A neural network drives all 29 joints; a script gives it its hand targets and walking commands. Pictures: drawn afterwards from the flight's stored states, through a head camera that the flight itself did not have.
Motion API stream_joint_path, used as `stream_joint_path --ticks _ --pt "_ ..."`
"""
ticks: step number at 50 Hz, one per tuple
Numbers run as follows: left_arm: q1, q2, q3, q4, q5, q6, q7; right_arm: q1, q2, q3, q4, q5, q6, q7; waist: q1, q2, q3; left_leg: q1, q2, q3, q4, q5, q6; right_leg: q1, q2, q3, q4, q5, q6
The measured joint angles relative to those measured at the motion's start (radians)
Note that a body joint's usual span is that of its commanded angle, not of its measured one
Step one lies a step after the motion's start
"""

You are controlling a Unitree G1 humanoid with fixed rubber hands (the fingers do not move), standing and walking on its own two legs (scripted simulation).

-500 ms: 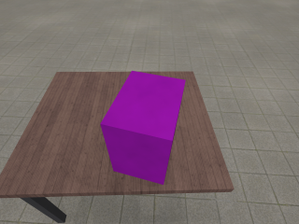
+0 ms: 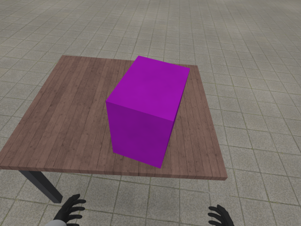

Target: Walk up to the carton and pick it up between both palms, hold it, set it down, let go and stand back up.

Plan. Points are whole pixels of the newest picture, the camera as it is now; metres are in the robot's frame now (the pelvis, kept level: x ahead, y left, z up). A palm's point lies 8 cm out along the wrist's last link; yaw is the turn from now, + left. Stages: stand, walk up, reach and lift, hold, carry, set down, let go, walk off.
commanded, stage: reach and lift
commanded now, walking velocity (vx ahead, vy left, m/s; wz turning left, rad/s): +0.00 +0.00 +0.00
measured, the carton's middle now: (149, 112) +0.53 +0.00 -0.04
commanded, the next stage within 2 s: none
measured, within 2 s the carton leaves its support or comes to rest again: neither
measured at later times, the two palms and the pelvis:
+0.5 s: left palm (47, 207) +0.20 +0.27 -0.07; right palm (214, 220) +0.18 -0.18 -0.07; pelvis -0.04 +0.03 -0.02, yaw +0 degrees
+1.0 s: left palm (44, 189) +0.24 +0.28 -0.05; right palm (197, 194) +0.24 -0.14 -0.05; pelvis +0.00 +0.04 -0.02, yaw +1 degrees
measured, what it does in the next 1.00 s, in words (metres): stands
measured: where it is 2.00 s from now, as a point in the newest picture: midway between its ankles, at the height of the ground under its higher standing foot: outside the picture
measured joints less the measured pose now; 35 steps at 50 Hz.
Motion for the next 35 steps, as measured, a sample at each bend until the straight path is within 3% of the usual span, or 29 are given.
stream_joint_path --ticks 9,16,21,25,29,35 --pt "-0.065 0.078 -0.014 0.039 -0.084 -0.045 0.011 0.043 0.080 -0.006 -0.134 -0.003 0.066 -0.032 0.015 -0.033 0.047 -0.024 -0.013 0.004 0.047 0.011 0.005 -0.038 -0.014 0.006 0.082 -0.011 -0.005" --pt "-0.148 0.104 -0.038 0.044 -0.152 -0.094 0.001 -0.028 0.069 -0.013 -0.204 0.028 0.101 -0.052 0.008 0.008 0.046 -0.075 -0.003 0.007 0.127 -0.014 0.026 -0.074 -0.007 0.012 0.124 -0.012 0.007" --pt "-0.209 0.084 -0.057 0.163 -0.161 -0.184 -0.016 -0.120 0.023 -0.019 -0.141 0.033 0.108 -0.047 0.002 0.079 0.023 -0.095 0.025 -0.004 0.175 -0.038 0.043 -0.063 0.021 0.004 0.103 0.004 0.017" --pt "-0.244 0.100 -0.078 0.275 -0.213 -0.251 -0.034 -0.163 0.037 -0.036 -0.105 0.027 0.092 -0.066 -0.007 0.061 -0.018 -0.110 -0.002 0.007 0.180 -0.039 0.050 -0.091 -0.004 0.015 0.142 -0.023 0.019" --pt "-0.260 0.119 -0.108 0.280 -0.255 -0.297 -0.034 -0.175 0.063 -0.034 -0.116 0.058 0.068 -0.086 -0.006 0.024 -0.032 -0.122 -0.030 0.015 0.187 -0.042 0.051 -0.115 -0.033 0.022 0.184 -0.049 0.016" --pt "-0.302 0.112 -0.177 0.326 -0.295 -0.407 -0.023 -0.264 0.044 -0.034 -0.016 0.089 0.061 -0.071 -0.002 0.075 -0.032 -0.140 -0.004 -0.004 0.216 -0.064 0.060 -0.100 -0.005 0.006 0.143 -0.028 0.024"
